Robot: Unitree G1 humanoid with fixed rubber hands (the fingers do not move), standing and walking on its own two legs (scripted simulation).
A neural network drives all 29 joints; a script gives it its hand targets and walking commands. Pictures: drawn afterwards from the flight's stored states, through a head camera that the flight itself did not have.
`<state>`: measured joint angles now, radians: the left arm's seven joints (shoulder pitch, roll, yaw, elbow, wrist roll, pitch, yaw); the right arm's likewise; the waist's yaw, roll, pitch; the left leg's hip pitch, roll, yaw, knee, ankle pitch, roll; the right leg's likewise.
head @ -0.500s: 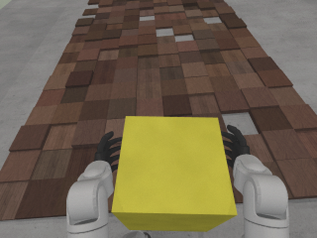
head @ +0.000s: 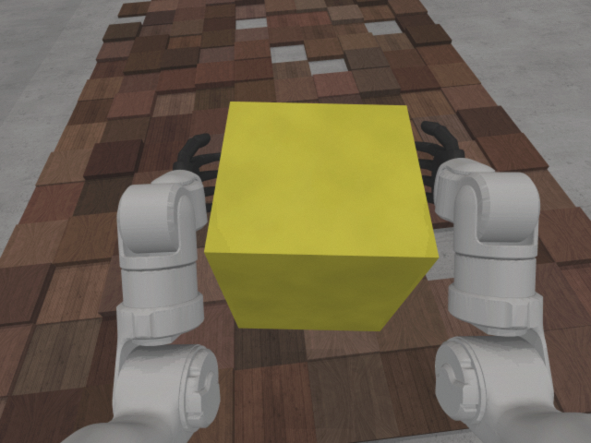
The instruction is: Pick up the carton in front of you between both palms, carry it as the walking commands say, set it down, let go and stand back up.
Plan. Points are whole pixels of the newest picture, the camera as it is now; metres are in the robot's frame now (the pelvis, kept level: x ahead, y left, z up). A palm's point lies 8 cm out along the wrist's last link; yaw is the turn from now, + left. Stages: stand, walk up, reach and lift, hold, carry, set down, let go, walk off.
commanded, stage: carry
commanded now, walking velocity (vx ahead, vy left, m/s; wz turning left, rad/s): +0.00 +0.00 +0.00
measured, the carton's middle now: (313, 229) +0.37 -0.01 +0.08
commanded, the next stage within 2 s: none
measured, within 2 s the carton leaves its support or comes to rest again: neither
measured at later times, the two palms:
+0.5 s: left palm (200, 173) +0.46 +0.15 +0.10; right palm (406, 153) +0.47 -0.15 +0.12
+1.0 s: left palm (208, 128) +0.51 +0.14 +0.15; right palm (414, 106) +0.52 -0.16 +0.16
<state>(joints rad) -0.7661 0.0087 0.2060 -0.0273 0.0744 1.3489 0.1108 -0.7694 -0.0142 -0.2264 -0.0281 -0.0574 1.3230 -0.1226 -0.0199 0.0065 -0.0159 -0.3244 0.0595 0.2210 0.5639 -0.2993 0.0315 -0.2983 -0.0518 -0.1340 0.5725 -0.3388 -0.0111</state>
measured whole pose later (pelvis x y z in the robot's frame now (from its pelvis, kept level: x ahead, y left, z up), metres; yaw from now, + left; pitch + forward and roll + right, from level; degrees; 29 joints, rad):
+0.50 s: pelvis +0.09 +0.00 +0.01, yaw -1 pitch +6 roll +1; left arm -0.64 -0.05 0.24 -0.11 0.07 1.21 0.12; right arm -0.65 0.09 -0.27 -0.10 -0.10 1.18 -0.11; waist 0.02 -0.05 0.09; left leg -0.34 -0.03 0.14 0.47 -0.29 0.07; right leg -0.24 -0.04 -0.09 0.66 -0.39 -0.02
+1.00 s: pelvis +0.16 -0.02 +0.03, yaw +1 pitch +4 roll -2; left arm -0.64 -0.03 0.19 0.10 0.08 1.22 0.12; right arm -0.68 0.01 -0.23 0.13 -0.07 1.20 -0.11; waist 0.00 0.04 -0.05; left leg -0.18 0.03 0.08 0.42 -0.28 0.02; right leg -0.27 0.04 -0.09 0.47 -0.27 -0.04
